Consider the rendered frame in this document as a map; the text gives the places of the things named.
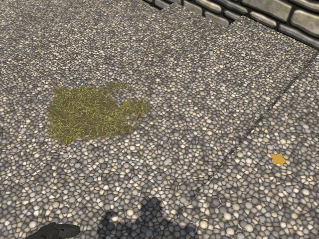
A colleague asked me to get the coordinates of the left robot hand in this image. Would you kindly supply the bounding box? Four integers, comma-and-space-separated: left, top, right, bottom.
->
25, 222, 81, 239

